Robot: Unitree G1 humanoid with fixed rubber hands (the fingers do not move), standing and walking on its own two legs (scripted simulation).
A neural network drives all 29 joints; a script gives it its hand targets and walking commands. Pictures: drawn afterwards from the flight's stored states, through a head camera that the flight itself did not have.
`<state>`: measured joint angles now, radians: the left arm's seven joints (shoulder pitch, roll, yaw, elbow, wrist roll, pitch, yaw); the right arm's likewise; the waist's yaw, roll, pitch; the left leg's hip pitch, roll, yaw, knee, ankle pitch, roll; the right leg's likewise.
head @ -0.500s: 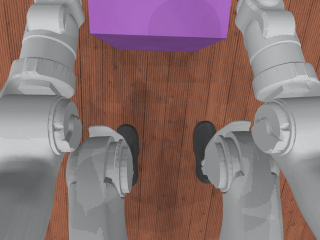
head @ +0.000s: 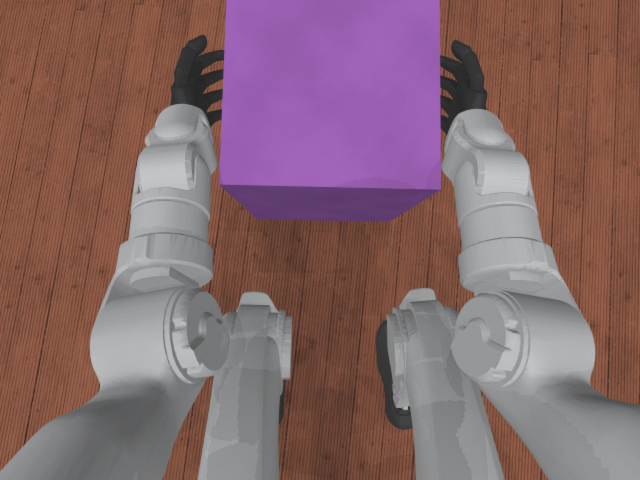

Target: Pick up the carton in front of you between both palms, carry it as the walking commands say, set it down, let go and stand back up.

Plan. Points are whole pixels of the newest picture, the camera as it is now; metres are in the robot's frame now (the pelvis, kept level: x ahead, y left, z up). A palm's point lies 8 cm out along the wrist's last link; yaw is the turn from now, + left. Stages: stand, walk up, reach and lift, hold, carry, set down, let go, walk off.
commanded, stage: reach and lift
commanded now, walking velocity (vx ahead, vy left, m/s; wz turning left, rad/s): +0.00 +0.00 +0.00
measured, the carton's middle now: (327, 131) +0.53 +0.02 -0.14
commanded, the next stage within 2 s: none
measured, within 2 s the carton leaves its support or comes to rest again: neither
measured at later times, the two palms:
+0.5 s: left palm (136, 79) +0.48 +0.16 +0.07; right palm (547, 77) +0.48 -0.14 +0.07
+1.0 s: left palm out of the picture +0.43 +0.16 +0.23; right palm out of the picture +0.43 -0.14 +0.23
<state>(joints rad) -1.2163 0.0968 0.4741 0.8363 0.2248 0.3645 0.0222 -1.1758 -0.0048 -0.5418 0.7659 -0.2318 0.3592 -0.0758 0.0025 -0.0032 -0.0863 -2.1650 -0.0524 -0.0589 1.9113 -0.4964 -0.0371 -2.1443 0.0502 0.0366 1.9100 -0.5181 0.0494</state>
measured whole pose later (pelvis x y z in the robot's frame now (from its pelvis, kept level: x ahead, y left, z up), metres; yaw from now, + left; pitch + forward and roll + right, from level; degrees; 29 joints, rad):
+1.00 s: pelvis +0.07 +0.00 +0.25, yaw +1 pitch +22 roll +0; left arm -0.51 -0.13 0.38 0.53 0.24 0.39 0.01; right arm -0.50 0.15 -0.40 0.52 -0.24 0.39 -0.02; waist 0.00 -0.01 -0.19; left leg -1.02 -0.02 -0.06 1.01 -0.38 -0.02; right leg -1.01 0.03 0.06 1.02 -0.40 0.02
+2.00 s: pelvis +0.10 +0.00 +0.33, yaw +1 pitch -5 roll +0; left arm -0.31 -0.17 0.28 0.33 0.30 0.64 -0.02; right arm -0.31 0.17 -0.29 0.33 -0.30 0.63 0.03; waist 0.00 -0.01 0.03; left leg -0.13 -0.01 -0.06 0.41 -0.19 -0.01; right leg -0.12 0.01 0.06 0.41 -0.21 0.01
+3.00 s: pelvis +0.14 -0.01 +0.32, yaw +1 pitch +2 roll +0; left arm -0.20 -0.14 0.13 -0.06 0.17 0.91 0.03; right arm -0.19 0.14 -0.16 -0.08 -0.17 0.92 -0.03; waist -0.01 0.01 -0.20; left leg -0.30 0.02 -0.02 0.61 -0.40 -0.01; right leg -0.27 0.00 0.02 0.58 -0.34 0.00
